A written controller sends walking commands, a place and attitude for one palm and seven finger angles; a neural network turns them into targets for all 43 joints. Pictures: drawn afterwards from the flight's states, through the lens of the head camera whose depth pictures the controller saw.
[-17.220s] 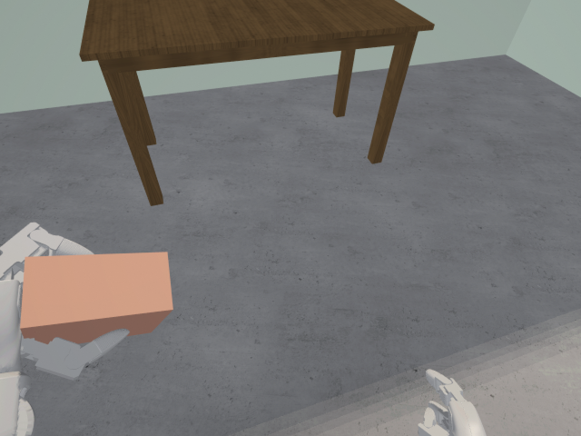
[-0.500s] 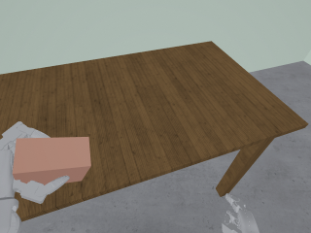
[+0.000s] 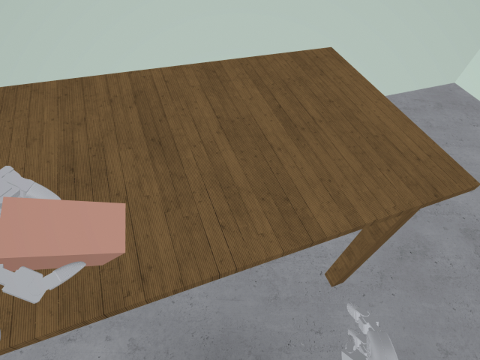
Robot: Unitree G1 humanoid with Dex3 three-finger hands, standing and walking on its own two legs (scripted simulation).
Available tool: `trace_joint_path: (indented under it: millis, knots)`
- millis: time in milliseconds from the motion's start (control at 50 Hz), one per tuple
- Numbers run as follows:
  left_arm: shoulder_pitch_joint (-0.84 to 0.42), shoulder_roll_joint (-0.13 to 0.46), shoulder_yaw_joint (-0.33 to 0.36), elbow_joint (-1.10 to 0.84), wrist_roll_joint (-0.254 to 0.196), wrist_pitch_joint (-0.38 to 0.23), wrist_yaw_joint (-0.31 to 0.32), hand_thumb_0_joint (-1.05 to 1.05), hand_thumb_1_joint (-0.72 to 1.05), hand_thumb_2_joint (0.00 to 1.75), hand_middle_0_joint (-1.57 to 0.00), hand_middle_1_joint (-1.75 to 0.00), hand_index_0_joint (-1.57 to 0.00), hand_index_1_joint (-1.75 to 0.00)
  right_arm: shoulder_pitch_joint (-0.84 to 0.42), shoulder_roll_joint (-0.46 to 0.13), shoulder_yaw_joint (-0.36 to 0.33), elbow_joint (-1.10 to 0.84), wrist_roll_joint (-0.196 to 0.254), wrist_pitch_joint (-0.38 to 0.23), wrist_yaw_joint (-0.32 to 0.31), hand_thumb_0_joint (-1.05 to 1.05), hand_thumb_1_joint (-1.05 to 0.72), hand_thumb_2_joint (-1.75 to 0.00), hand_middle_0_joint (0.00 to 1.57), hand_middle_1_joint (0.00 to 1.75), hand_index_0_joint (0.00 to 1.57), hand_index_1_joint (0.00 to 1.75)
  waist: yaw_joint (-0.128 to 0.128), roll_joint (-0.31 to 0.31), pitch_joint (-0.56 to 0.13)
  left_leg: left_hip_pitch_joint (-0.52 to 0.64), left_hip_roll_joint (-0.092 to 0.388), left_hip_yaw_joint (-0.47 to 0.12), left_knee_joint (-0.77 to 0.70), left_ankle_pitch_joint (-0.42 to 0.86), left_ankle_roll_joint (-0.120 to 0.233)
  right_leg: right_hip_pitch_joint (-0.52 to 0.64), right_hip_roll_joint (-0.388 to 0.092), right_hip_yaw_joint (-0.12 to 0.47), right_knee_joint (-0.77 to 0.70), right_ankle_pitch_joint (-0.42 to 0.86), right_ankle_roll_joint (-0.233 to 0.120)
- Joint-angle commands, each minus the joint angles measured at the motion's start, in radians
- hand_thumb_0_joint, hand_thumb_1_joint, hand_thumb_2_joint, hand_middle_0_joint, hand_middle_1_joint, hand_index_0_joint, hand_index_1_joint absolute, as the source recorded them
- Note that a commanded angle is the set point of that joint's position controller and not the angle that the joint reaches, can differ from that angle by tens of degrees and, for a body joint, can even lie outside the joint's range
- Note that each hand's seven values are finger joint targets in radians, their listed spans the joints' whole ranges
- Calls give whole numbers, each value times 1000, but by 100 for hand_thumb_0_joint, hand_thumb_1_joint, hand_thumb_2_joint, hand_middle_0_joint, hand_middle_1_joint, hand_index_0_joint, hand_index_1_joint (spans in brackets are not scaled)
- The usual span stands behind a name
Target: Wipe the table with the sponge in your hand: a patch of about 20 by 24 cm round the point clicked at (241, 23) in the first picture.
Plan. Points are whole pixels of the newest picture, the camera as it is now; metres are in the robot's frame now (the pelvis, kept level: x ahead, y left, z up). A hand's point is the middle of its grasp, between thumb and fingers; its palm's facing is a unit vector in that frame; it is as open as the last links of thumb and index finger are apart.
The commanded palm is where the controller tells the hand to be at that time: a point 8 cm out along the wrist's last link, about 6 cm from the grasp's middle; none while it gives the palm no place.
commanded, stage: come to a stop and stand still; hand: left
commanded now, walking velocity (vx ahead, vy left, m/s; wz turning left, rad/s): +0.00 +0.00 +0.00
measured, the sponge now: (79, 237) +0.23 +0.24 +0.12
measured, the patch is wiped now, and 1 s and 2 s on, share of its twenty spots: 0.00 0.00 0.00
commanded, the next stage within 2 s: look again from close up in 0.30 s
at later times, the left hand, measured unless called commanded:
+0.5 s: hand (44, 229) +0.22 +0.26 +0.16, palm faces +0.38 -0.85 -0.37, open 10.4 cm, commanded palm +0.16 +0.29 +0.18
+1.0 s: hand (64, 224) +0.23 +0.25 +0.16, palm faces +0.36 -0.85 -0.39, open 10.4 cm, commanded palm +0.17 +0.27 +0.18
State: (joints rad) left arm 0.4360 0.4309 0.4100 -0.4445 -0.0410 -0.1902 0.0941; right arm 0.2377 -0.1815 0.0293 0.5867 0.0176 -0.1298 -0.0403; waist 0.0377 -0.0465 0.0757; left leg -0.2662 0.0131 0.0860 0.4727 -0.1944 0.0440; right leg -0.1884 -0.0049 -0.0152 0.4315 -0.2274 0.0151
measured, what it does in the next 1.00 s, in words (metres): stands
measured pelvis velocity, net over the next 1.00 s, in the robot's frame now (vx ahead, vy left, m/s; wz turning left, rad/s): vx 0.01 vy -0.01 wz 0.00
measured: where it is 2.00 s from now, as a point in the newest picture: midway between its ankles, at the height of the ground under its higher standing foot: outside the picture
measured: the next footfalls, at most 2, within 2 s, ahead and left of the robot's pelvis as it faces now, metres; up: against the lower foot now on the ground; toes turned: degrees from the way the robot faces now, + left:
none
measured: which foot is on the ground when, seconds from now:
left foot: down 0.00-1.00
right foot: down 0.00-1.00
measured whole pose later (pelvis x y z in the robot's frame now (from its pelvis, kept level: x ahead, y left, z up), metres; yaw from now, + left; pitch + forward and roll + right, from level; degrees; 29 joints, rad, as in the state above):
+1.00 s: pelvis +0.01 -0.01 +0.00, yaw +0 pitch +0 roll -1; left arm 0.43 0.39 0.36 -0.47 -0.04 -0.18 0.09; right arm 0.19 -0.18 0.02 0.57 0.01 -0.12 -0.04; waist 0.03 -0.04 0.06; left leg -0.25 0.02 0.08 0.43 -0.18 0.03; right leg -0.17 0.00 -0.02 0.39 -0.22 0.01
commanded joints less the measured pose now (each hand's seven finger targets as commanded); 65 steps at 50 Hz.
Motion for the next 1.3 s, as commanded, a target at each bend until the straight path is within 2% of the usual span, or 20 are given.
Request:
trace_joint_path:
  millis: [0,80,140,260,280,360,380,460,480,560,580,660,680,760,780,860,880,1040,1160,1280]
  knots:
    - [-173,80,4,-325,7,-90,20,0,10,130,-120,-160,-120,-160,-113,-147,-58,-160,-6,-101,-1,0,-90,-90,20,30,20,30,-16,198,-212,135,108,-129,-134,50,-7,23,-19,7,-13,117,-30]
    - [-145,52,-15,-257,18,-73,23,0,10,130,-120,-160,-120,-160,-117,-146,-54,-141,-12,-96,8,0,-90,-90,20,30,20,30,-17,139,-181,109,103,-127,-140,53,-22,12,-18,7,-32,110,-27]
    - [-130,95,40,-220,15,-72,25,0,10,130,-120,-160,-120,-160,-119,-141,-57,-150,-11,-79,7,0,-90,-90,20,30,20,30,-15,116,-152,64,102,-137,-156,-17,-30,22,-25,21,-54,87,-30]
    - [-132,134,89,-238,6,-75,24,0,10,130,-120,-160,-120,-160,-150,-131,-49,-170,-6,-60,-3,0,-90,-90,20,30,20,30,-18,130,-150,68,89,-125,-171,-51,-38,22,-26,27,-82,88,-30]
    - [-121,84,41,-220,-1,-77,17,0,10,130,-120,-160,-120,-160,-137,-131,-44,-171,-12,-56,-2,0,-90,-90,20,30,20,30,-19,133,-147,60,88,-128,-173,-55,-32,24,-22,20,-89,86,-29]
    - [-143,119,58,-301,9,-82,25,0,10,130,-120,-160,-120,-160,-152,-136,-49,-176,-7,-70,-4,0,-90,-90,20,30,20,30,-17,178,-200,105,87,-125,-157,13,-40,47,-25,22,-62,128,-29]
    - [-123,79,21,-282,3,-82,21,0,10,130,-120,-160,-120,-160,-137,-138,-48,-174,-13,-67,-3,0,-90,-90,20,30,20,30,-17,164,-196,97,85,-124,-155,27,-33,51,-22,12,-68,138,-28]
    - [-110,117,56,-295,9,-76,33,0,10,130,-120,-160,-120,-160,-141,-143,-56,-170,-7,-70,-6,0,-90,-90,20,30,20,30,-18,152,-208,129,83,-126,-132,88,-47,42,-33,28,-63,164,-32]
    - [-95,79,24,-260,2,-75,27,0,10,130,-120,-160,-120,-160,-130,-145,-54,-167,-13,-64,-4,0,-90,-90,20,30,20,30,-18,139,-188,104,83,-125,-143,57,-41,40,-30,19,-75,145,-28]
    - [-86,132,82,-258,8,-73,38,0,10,130,-120,-160,-120,-160,-138,-145,-62,-166,-4,-59,-10,0,-90,-90,20,30,20,30,-18,122,-184,100,84,-127,-137,45,-43,41,-39,32,-77,147,-32]
    - [-67,87,43,-229,-3,-74,28,0,10,130,-120,-160,-120,-160,-127,-145,-58,-165,-11,-53,-8,0,-90,-90,20,30,20,30,-18,102,-178,90,80,-124,-137,38,-35,42,-38,24,-90,145,-30]
    - [-73,122,72,-244,2,-70,33,0,10,130,-120,-160,-120,-160,-146,-144,-60,-169,-1,-54,-11,0,-90,-90,20,30,20,30,-20,114,-164,87,78,-118,-131,14,-36,27,-47,44,-98,135,-32]
    - [-54,81,37,-216,-6,-71,25,0,10,130,-120,-160,-120,-160,-129,-146,-58,-164,-9,-50,-10,0,-90,-90,20,30,20,30,-20,92,-169,81,75,-121,-133,10,-29,36,-42,34,-105,134,-31]
    - [-74,127,71,-260,0,-68,34,0,10,130,-120,-160,-120,-160,-146,-146,-61,-168,-1,-55,-13,0,-90,-90,20,30,20,30,-20,116,-172,93,76,-117,-126,15,-32,29,-48,47,-100,139,-32]
    - [-66,80,27,-230,-7,-69,25,0,10,130,-120,-160,-120,-160,-131,-144,-56,-163,-9,-51,-11,0,-90,-90,20,30,20,30,-23,95,-165,85,77,-123,-140,3,-30,24,-37,34,-107,121,-30]
    - [-107,140,80,-268,-5,-65,29,0,10,130,-120,-160,-120,-160,-144,-139,-62,-169,-2,-52,-14,0,-90,-90,20,30,20,30,-22,127,-170,116,106,-138,-163,17,-41,10,-23,26,-78,105,-25]
    - [-101,96,43,-248,-14,-65,20,0,10,130,-120,-160,-120,-160,-129,-140,-60,-167,-8,-47,-12,0,-90,-90,20,30,20,30,-23,132,-165,102,113,-144,-179,5,-37,16,-12,12,-75,95,-21]
    - [-101,107,47,-289,-17,-55,12,0,10,130,-120,-160,-120,-160,-114,-138,-78,-190,-4,-43,4,0,-90,-90,20,30,20,30,-23,181,-194,127,155,-141,-131,98,-27,19,-19,9,-50,125,-22]
    - [-67,138,81,-301,-25,-35,9,0,10,130,-120,-160,-120,-160,-130,-138,-79,-198,1,-33,6,0,-90,-90,20,30,20,30,-25,152,-190,134,148,-120,-92,107,-30,-9,-21,21,-63,150,-28]
    - [-45,115,64,-276,-47,-21,1,0,10,130,-120,-160,-120,-160,-115,-139,-81,-195,-5,-15,-3,0,-90,-90,20,30,20,30,-32,111,-181,108,128,-93,-35,56,-24,-33,-35,56,-88,168,-38]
